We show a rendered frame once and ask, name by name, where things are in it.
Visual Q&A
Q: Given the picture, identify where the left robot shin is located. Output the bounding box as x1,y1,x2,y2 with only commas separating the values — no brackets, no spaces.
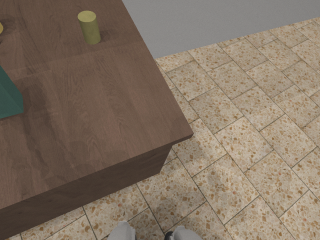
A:
117,221,130,226

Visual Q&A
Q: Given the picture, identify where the sponge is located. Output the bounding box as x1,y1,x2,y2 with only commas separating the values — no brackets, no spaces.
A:
0,65,24,119

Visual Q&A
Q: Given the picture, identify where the left robot thigh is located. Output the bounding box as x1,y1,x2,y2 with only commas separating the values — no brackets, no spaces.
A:
107,225,136,240

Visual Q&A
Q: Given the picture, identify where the table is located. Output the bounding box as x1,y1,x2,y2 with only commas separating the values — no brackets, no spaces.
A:
0,0,194,240

